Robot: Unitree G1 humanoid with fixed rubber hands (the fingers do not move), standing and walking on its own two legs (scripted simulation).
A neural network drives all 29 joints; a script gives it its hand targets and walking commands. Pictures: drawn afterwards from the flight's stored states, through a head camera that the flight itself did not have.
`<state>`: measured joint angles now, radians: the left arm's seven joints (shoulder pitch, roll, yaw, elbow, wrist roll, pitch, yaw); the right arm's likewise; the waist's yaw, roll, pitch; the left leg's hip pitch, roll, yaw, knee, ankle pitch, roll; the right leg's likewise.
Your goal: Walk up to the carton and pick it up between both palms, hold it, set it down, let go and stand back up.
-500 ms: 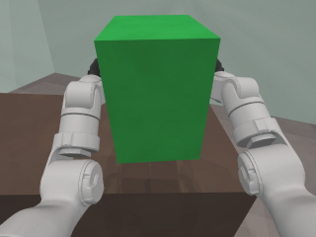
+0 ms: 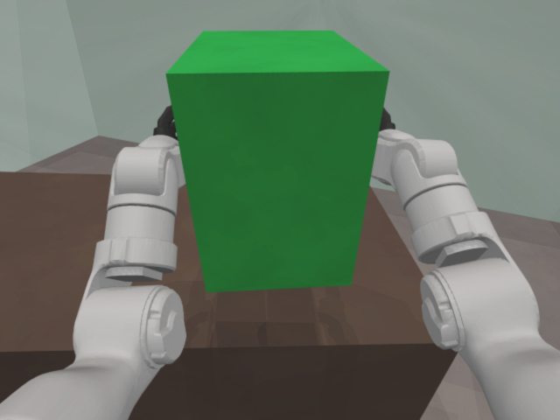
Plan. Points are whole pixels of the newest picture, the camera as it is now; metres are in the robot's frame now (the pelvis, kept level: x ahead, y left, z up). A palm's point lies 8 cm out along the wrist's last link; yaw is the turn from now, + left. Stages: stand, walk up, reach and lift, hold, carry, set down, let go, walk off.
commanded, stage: hold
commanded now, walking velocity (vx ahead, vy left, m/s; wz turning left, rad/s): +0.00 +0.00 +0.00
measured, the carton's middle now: (273, 152) +0.39 +0.00 +0.28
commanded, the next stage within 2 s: none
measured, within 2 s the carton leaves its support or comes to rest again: neither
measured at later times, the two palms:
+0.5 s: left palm (167, 154) +0.37 +0.15 +0.28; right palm (378, 148) +0.37 -0.14 +0.30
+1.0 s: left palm (165, 150) +0.38 +0.15 +0.29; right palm (378, 144) +0.37 -0.14 +0.31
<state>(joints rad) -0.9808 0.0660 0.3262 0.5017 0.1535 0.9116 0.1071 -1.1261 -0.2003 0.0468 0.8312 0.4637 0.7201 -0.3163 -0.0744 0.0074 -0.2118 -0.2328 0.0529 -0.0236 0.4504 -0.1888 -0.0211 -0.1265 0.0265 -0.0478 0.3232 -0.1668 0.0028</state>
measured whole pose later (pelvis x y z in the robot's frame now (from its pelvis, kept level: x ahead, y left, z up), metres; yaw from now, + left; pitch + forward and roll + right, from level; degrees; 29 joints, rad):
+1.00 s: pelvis +0.00 +0.00 +0.00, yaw +0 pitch -1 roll -2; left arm -1.02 0.08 0.33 0.55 0.15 0.90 0.10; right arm -1.17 -0.20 0.04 0.88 0.46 0.71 -0.31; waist -0.07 0.00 -0.21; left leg -0.25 0.06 -0.03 0.45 -0.18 -0.02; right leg -0.15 0.03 -0.05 0.33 -0.16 0.00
